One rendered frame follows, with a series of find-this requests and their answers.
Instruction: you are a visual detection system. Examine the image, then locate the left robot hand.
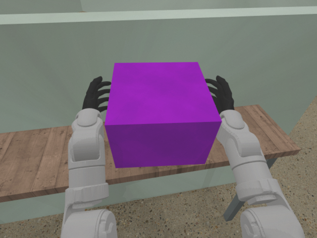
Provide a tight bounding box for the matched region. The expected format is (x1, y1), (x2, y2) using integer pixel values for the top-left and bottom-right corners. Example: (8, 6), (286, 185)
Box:
(82, 76), (111, 112)

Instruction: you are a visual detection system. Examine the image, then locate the right robot hand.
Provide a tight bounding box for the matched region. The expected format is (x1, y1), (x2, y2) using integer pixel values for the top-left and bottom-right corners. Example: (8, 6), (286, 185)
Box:
(205, 76), (234, 114)

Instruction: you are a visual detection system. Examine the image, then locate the robot right upper arm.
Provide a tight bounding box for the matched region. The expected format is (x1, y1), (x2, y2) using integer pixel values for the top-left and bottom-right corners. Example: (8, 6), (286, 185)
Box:
(240, 205), (304, 238)

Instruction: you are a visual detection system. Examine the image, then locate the robot left upper arm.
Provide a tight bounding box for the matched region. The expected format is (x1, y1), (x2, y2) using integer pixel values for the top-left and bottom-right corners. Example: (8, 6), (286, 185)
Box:
(61, 209), (117, 238)

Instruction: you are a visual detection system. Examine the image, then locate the carton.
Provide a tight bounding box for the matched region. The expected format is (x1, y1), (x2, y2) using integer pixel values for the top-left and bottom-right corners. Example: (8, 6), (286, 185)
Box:
(105, 62), (222, 168)

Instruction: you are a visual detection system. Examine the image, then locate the table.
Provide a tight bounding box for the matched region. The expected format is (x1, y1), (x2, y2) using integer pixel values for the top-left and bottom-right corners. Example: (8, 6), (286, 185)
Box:
(0, 105), (301, 222)

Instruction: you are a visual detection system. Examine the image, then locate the robot left forearm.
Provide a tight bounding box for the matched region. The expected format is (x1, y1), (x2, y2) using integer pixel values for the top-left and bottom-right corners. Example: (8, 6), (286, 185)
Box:
(60, 108), (109, 238)

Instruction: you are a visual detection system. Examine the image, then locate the robot right forearm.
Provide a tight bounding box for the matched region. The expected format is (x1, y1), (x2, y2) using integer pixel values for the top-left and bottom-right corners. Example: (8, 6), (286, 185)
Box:
(216, 110), (305, 238)

